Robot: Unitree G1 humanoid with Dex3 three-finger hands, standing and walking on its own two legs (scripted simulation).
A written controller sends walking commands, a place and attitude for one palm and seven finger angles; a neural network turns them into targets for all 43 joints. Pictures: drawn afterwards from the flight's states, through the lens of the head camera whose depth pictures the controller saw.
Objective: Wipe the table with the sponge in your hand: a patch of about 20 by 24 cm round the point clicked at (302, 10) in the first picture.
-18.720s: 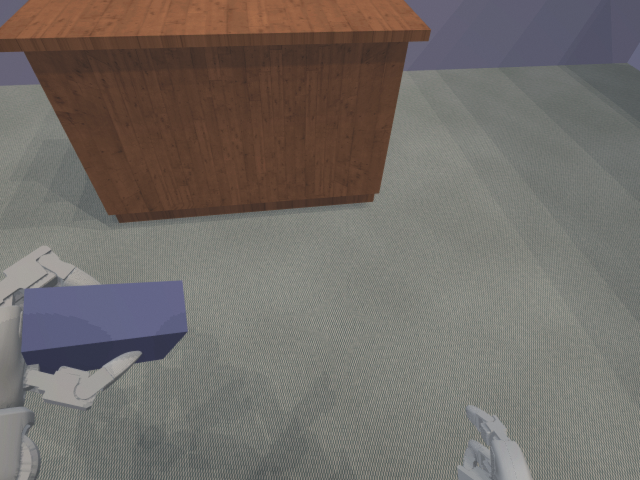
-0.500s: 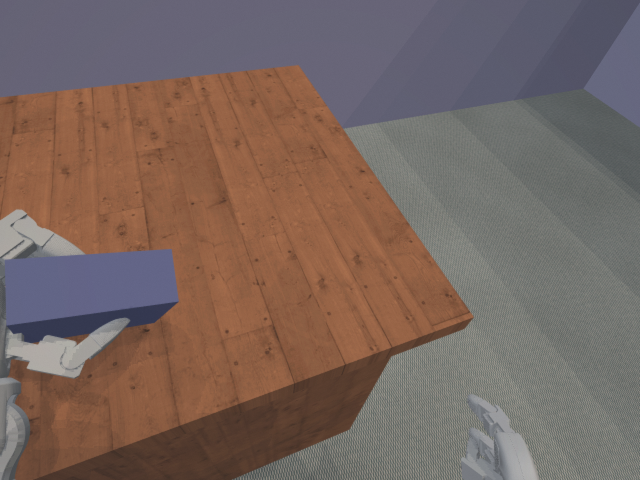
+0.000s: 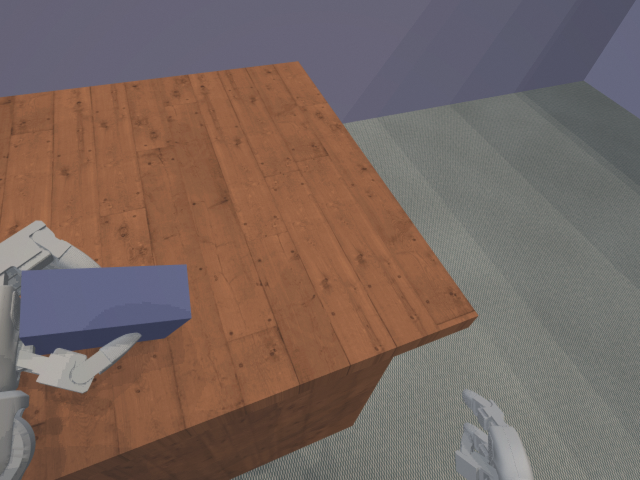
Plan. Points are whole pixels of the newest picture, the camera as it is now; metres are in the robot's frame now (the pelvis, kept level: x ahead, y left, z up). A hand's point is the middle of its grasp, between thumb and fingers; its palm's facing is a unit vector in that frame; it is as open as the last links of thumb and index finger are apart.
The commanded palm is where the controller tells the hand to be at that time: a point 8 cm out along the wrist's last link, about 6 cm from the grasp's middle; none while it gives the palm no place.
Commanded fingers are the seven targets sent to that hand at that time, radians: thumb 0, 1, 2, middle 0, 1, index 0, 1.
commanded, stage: look again from close up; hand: left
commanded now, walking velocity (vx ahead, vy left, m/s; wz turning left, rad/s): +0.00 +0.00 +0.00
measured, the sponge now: (130, 309) +0.23 +0.21 +0.14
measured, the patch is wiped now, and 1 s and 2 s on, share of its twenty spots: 0.00 0.00 0.00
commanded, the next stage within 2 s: turn the palm down, sponge in hand in 0.28 s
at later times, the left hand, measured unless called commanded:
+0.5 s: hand (17, 247) +0.25 +0.29 +0.20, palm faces +0.46 -0.75 -0.47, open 9.2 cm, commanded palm +0.16 +0.29 +0.18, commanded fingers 0.00 0.10 1.30 -1.20 -1.60 -1.20 -1.60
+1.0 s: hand (54, 322) +0.20 +0.25 +0.17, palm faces +0.30 -0.56 -0.77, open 9.2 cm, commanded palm +0.16 +0.26 +0.22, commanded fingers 0.00 0.10 1.30 -1.20 -1.60 -1.20 -1.60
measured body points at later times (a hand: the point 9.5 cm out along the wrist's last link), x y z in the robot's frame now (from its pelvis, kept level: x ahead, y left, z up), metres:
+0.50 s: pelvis +0.00 +0.00 +0.00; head +0.01 +0.01 +0.44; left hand +0.21 +0.33 +0.22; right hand +0.19 -0.21 -0.09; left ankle +0.02 +0.08 -0.74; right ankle +0.00 -0.14 -0.74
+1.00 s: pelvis -0.02 -0.07 -0.01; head -0.03 -0.11 +0.44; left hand +0.18 +0.28 +0.21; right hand +0.20 -0.28 -0.10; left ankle +0.02 +0.08 -0.74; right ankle +0.00 -0.14 -0.74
